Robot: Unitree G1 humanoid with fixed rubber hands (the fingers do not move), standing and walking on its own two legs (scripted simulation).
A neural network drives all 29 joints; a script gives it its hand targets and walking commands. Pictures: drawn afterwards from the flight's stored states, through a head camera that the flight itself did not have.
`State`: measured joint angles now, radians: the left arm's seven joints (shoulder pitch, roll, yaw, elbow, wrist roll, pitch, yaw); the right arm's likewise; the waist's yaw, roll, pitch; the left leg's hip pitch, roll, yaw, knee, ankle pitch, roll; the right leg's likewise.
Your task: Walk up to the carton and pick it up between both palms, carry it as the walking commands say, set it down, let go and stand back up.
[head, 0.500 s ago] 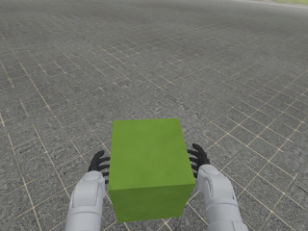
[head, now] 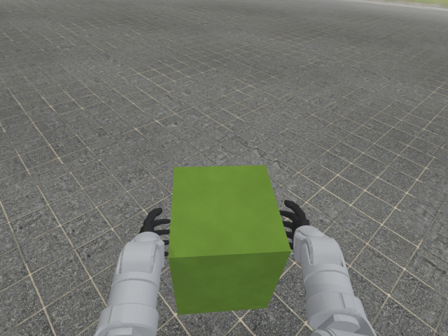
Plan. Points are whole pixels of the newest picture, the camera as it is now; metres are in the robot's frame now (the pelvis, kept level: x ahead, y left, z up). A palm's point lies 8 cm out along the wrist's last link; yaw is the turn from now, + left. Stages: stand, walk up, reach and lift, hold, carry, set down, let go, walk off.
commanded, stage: reach and lift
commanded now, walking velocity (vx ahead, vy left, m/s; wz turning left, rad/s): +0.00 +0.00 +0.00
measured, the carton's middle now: (221, 239) +0.36 +0.00 -0.03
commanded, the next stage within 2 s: hold in 1.00 s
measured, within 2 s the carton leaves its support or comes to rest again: neither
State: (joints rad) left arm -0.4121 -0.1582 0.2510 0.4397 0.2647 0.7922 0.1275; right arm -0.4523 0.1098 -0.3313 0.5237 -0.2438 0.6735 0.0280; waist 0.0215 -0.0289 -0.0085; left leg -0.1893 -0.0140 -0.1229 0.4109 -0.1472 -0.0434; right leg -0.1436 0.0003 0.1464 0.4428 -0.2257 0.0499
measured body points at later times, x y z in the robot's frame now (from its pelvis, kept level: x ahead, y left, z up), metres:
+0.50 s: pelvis +0.03 -0.02 +0.01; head -0.02 -0.01 +0.45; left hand +0.29 +0.15 +0.01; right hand +0.32 -0.15 +0.04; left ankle +0.06 +0.14 -0.74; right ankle +0.02 -0.15 -0.74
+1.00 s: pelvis -0.02 +0.01 -0.01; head -0.07 +0.00 +0.44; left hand +0.30 +0.12 +0.03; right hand +0.30 -0.17 +0.04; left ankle +0.06 +0.14 -0.74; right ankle +0.02 -0.15 -0.74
